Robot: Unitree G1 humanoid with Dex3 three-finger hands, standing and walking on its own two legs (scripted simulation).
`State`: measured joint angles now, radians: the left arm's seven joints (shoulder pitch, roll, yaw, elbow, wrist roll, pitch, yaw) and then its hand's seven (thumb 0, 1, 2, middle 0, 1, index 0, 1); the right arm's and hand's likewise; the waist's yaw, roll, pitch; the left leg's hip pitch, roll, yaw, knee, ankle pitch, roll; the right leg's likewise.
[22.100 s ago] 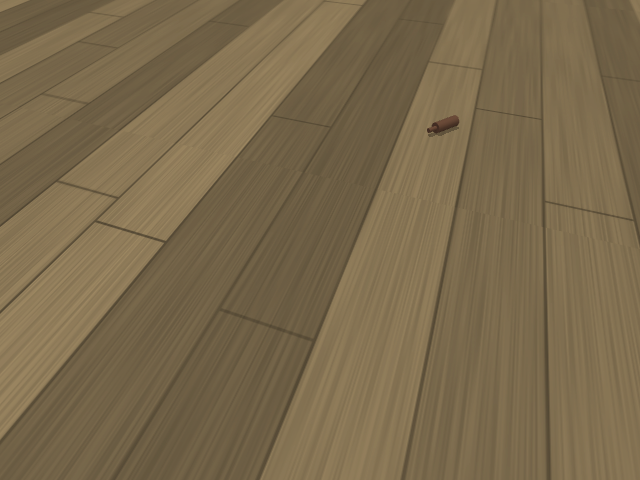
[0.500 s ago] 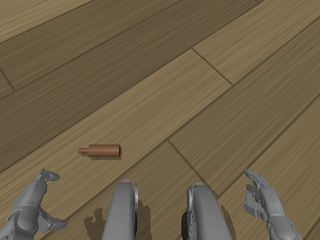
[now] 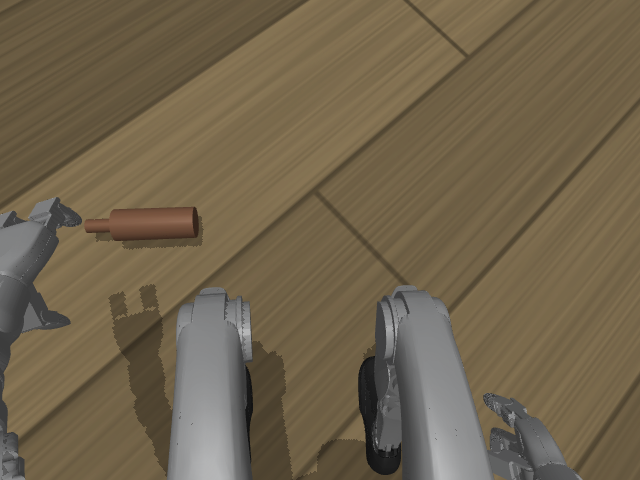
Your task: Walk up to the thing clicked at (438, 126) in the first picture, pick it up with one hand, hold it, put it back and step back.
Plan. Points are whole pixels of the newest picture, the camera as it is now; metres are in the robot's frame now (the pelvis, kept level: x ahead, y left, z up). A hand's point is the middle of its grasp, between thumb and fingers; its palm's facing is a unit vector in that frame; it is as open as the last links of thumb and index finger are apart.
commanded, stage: rise first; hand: left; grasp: from above
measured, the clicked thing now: (142, 224) +0.48 +0.34 -0.36
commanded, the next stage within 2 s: none
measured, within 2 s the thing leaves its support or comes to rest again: neither
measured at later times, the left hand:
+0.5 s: hand (73, 255) +0.38 +0.37 -0.20, palm faces -0.47 -0.12 -0.87, open 14.0 cm
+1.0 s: hand (88, 245) +0.40 +0.36 -0.23, palm faces -0.46 -0.08 -0.89, open 13.7 cm
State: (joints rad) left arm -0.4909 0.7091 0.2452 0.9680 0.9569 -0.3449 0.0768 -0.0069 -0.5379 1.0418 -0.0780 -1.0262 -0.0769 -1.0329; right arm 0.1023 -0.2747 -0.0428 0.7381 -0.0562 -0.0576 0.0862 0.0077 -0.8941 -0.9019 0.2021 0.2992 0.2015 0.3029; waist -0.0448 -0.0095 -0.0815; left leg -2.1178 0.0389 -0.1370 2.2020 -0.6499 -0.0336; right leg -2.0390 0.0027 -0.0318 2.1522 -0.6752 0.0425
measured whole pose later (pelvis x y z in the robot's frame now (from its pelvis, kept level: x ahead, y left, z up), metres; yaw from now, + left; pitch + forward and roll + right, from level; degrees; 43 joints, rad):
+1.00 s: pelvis +0.01 +0.00 -0.07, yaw -2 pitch +32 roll -8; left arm -0.76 0.84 0.24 1.35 1.34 -0.43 0.39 0.00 -0.44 0.94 -0.13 -0.97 -0.14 -0.96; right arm 0.04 -0.26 0.00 0.80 -0.19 0.03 0.14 0.00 -0.91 -0.90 0.20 0.30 0.20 0.30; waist -0.13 -0.05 -0.05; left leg -2.32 0.01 -0.18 2.44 -0.69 -0.04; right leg -2.22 0.01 -0.04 2.37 -0.72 0.06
